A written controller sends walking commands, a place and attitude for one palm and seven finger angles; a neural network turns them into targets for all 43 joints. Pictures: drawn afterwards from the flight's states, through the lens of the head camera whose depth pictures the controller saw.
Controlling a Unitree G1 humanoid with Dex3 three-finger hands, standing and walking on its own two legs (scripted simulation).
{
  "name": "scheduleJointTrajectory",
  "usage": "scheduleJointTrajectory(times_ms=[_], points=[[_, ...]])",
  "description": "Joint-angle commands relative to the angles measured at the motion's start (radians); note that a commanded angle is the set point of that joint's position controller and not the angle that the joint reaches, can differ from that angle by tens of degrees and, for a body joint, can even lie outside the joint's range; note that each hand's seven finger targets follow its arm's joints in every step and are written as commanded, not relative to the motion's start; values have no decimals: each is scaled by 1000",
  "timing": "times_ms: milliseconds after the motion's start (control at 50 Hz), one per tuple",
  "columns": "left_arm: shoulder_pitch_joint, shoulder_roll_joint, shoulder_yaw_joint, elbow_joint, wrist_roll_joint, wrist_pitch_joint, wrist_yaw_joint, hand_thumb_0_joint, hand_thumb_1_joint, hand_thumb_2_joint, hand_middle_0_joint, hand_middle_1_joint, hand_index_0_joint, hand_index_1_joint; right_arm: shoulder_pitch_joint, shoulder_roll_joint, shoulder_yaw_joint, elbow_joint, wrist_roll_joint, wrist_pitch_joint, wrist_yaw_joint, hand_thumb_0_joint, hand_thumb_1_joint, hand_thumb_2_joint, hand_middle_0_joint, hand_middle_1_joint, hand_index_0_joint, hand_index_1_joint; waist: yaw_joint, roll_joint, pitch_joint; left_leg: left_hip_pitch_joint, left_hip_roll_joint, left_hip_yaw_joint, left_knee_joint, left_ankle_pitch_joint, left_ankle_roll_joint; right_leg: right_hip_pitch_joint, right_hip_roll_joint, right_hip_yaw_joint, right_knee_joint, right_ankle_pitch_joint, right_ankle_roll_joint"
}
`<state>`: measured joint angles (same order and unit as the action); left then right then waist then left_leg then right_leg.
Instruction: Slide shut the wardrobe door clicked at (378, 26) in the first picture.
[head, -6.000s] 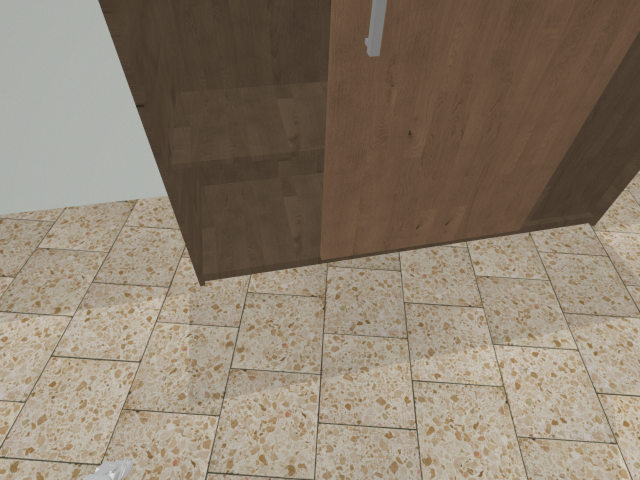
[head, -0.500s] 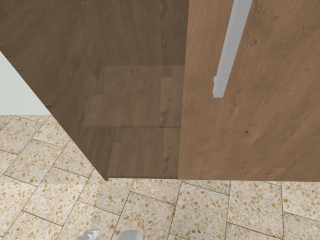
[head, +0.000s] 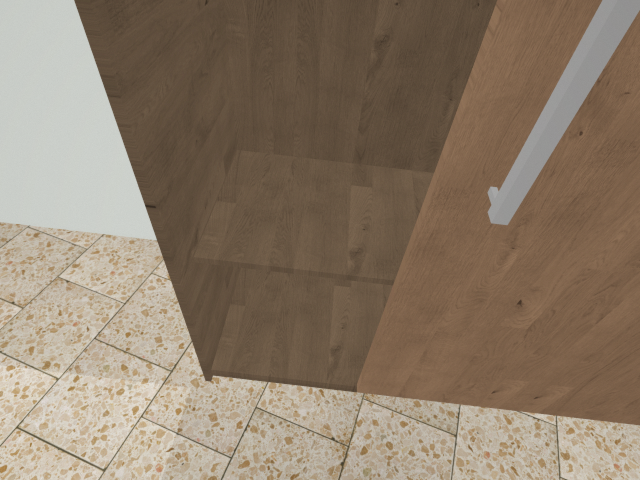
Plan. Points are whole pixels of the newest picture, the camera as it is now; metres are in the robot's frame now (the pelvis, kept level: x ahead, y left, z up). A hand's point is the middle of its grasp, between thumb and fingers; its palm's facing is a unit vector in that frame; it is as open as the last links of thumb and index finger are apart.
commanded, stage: come to a stop and stand still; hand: right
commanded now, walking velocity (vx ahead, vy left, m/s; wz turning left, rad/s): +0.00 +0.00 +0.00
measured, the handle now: (549, 109) +0.49 -0.20 +0.27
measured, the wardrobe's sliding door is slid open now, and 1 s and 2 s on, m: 0.46 0.46 0.46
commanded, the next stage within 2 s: look again from close up in 0.68 s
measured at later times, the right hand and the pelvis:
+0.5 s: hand out of the picture +0.03 -0.16 -0.16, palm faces +0.04 +0.98 -0.20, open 7.4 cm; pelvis +0.04 +0.01 +0.01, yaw +0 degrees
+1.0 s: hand out of the picture +0.06 -0.17 -0.16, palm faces +0.04 +0.98 -0.22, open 7.4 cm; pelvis +0.07 +0.01 +0.01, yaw +0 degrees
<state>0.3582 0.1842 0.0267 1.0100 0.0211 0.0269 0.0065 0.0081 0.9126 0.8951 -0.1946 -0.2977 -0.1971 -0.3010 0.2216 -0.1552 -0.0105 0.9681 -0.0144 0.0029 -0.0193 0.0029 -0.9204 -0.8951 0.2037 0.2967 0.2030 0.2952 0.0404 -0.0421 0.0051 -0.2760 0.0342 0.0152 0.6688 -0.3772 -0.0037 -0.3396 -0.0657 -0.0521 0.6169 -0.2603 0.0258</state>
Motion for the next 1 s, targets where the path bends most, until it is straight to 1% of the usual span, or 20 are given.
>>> scheduleJointTrajectory(times_ms=[0,40,80,180,220,280,360,380,460,520,560,580,600,660,680,760,780,840,960,980], points=[[14,63,5,-39,3,-34,4,0,900,900,-200,-300,-200,-300,14,-154,-30,-28,0,-18,-8,0,-900,-900,200,300,200,300,-15,80,75,-114,63,-102,-267,-51,53,64,-5,31,-119,13,-32],[15,64,2,-25,2,-37,6,0,900,900,-200,-300,-200,-300,32,-149,-31,-12,3,-20,-8,0,-900,-900,200,300,200,300,-25,61,58,-68,57,-93,-256,1,48,64,-16,37,-138,43,-32],[13,60,-1,-10,-1,-41,9,0,900,900,-200,-300,-200,-300,44,-149,-30,6,2,-25,-8,0,-900,-900,200,300,200,300,-29,84,39,-21,58,-89,-255,80,47,73,-19,30,-141,80,-31],[4,56,-4,25,-4,-44,13,0,900,900,-200,-300,-200,-300,67,-136,-28,46,1,-31,-9,0,-900,-900,200,300,200,300,-33,80,26,12,58,-74,-248,196,42,115,-29,27,-150,143,-28],[-8,58,-4,34,-6,-45,14,0,900,900,-200,-300,-200,-300,76,-132,-27,61,1,-32,-11,0,-900,-900,200,300,200,300,-35,63,37,11,61,-71,-242,237,41,127,-30,24,-149,165,-26],[-18,56,-4,50,-7,-46,16,0,900,900,-200,-300,-200,-300,89,-131,-25,83,-1,-35,-11,0,-900,-900,200,300,200,300,-35,63,26,26,58,-64,-245,266,37,151,-38,22,-158,181,-28],[-39,62,-5,60,-8,-47,18,0,900,900,-200,-300,-200,-300,100,-124,-23,104,-2,-35,-12,0,-900,-900,200,300,200,300,-35,47,42,23,59,-63,-249,286,36,169,-39,22,-166,194,-27],[-43,60,-6,63,-9,-46,19,0,900,900,-200,-300,-200,-300,104,-125,-23,110,-3,-37,-12,0,-900,-900,200,300,200,300,-35,59,39,32,56,-59,-251,297,33,172,-40,22,-170,199,-29],[-64,69,-6,67,-9,-48,20,0,900,900,-200,-300,-200,-300,114,-120,-20,124,-3,-37,-13,0,-900,-900,200,300,200,300,-37,47,37,39,60,-55,-251,334,30,192,-41,23,-171,229,-30],[-76,70,-8,69,-9,-47,21,0,900,900,-200,-300,-200,-300,118,-121,-19,130,-4,-38,-14,0,-900,-900,200,300,200,300,-38,59,41,53,64,-49,-257,365,28,190,-40,22,-174,235,-30],[-79,71,-8,71,-9,-47,22,0,900,900,-200,-300,-200,-300,119,-119,-19,135,-4,-37,-14,0,-900,-900,200,300,200,300,-39,42,45,51,63,-49,-258,362,28,200,-42,23,-178,244,-31],[-81,66,-10,75,-11,-46,22,0,900,900,-200,-300,-200,-300,123,-123,-19,136,-4,-39,-14,0,-900,-900,200,300,200,300,-42,64,45,64,64,-44,-267,369,27,195,-41,23,-181,236,-32],[-88,72,-9,72,-10,-46,22,0,900,900,-200,-300,-200,-300,124,-120,-18,138,-5,-38,-15,0,-900,-900,200,300,200,300,-42,61,50,61,67,-46,-268,384,26,195,-39,22,-179,238,-30],[-89,72,-10,76,-10,-47,23,0,900,900,-200,-300,-200,-300,124,-121,-18,139,-4,-39,-15,0,-900,-900,200,300,200,300,-43,49,41,73,68,-41,-268,400,25,207,-40,22,-183,256,-31],[-91,67,-11,78,-11,-45,23,0,900,900,-200,-300,-200,-300,127,-123,-18,142,-4,-39,-15,0,-900,-900,200,300,200,300,-45,68,43,80,66,-40,-274,402,24,203,-40,22,-185,245,-32],[-89,74,-11,81,-10,-47,24,0,900,900,-200,-300,-200,-300,126,-123,-18,142,-2,-39,-17,0,-900,-900,200,300,200,300,-44,48,27,95,70,-33,-266,446,23,220,-42,18,-183,291,-30],[-87,68,-11,84,-11,-46,24,0,900,900,-200,-300,-200,-300,128,-126,-19,142,-3,-41,-17,0,-900,-900,200,300,200,300,-46,73,26,108,71,-30,-271,464,22,215,-41,19,-183,291,-32],[-78,75,-13,90,-10,-48,26,0,900,900,-200,-300,-200,-300,125,-126,-20,142,-2,-39,-19,0,-900,-900,200,300,200,300,-45,50,5,125,74,-23,-261,487,22,230,-42,17,-185,327,-31],[-62,73,-13,99,-10,-49,28,0,900,900,-200,-300,-200,-300,121,-123,-21,142,-1,-37,-21,0,-900,-900,200,300,200,300,-45,47,14,135,72,-12,-259,496,21,236,-43,19,-189,365,-34],[-61,69,-13,99,-11,-49,29,0,900,900,-200,-300,-200,-300,122,-125,-22,139,-2,-38,-20,0,-900,-900,200,300,200,300,-46,71,20,140,69,-8,-262,502,20,231,-44,20,-189,363,-36]])
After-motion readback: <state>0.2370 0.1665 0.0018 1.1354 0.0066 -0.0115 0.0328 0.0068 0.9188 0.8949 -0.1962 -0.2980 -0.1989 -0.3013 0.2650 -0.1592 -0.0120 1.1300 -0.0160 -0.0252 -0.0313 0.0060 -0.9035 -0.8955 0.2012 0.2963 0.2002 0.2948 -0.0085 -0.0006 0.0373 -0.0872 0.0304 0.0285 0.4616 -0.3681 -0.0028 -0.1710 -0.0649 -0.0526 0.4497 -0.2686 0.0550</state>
